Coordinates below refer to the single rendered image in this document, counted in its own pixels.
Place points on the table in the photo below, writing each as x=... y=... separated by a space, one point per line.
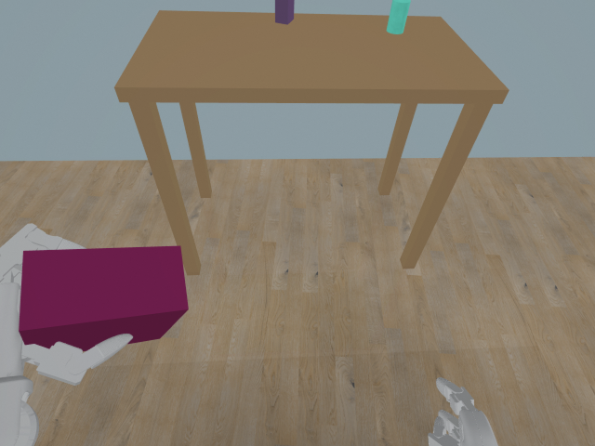
x=190 y=57

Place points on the robot left forearm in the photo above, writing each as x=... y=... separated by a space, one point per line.
x=19 y=424

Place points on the robot right hand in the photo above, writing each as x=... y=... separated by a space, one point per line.
x=472 y=427

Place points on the sponge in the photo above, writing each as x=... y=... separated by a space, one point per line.
x=82 y=297

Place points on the robot left hand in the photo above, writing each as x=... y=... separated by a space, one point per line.
x=62 y=362

